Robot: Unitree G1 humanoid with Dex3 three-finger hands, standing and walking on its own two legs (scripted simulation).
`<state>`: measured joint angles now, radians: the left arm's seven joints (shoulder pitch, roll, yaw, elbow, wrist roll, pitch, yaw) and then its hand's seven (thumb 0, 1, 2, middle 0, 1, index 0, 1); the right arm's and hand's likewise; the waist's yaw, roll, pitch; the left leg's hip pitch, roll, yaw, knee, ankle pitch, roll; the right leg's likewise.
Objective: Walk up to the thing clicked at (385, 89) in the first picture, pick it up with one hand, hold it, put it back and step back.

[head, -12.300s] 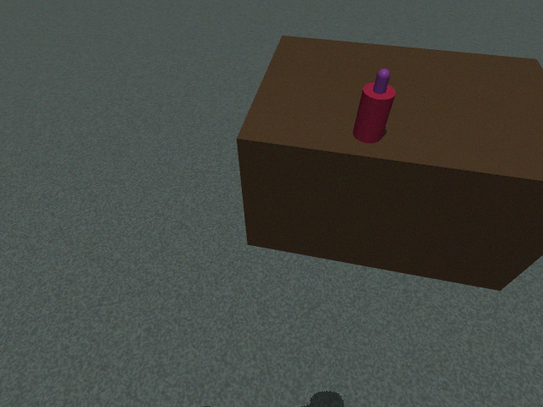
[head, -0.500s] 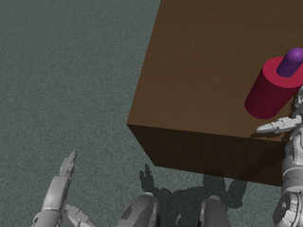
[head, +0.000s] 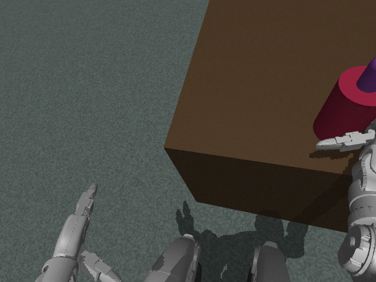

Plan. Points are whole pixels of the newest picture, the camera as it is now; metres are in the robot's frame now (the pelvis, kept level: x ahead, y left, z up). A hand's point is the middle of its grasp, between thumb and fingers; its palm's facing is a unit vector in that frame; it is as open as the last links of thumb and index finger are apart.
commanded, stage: close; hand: right
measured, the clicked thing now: (355, 100) +0.49 -0.22 +0.05
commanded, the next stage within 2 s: settle in 0.38 s
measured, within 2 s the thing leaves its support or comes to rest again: leaves its support in 0.74 s
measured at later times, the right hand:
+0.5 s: hand (349, 116) +0.48 -0.22 +0.02, palm faces +0.26 +0.97 +0.02, open 11.7 cm
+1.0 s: hand (361, 105) +0.48 -0.23 +0.05, palm faces +0.27 +0.96 -0.01, open 11.9 cm
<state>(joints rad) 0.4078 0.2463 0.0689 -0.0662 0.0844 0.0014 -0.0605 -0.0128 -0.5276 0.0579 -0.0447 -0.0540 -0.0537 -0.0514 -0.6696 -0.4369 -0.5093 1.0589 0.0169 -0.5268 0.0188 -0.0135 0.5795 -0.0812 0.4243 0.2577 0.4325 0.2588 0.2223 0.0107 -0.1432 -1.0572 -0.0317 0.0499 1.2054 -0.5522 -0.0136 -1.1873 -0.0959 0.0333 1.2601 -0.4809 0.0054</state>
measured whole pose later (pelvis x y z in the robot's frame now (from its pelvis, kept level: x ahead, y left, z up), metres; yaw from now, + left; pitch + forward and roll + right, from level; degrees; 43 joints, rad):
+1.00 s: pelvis +0.01 +0.00 +0.02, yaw +0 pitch +21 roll +4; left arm 0.39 0.24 0.07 0.03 0.06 0.02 -0.05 -0.01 -0.52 0.06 -0.05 -0.06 -0.06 -0.06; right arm -0.65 -0.41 -0.47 1.02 0.03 -0.46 0.02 0.00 0.61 -0.93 0.64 0.95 0.66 0.97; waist 0.19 0.00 -0.15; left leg -0.95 -0.03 0.04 1.11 -0.53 -0.02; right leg -1.07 -0.09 0.02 1.17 -0.46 0.00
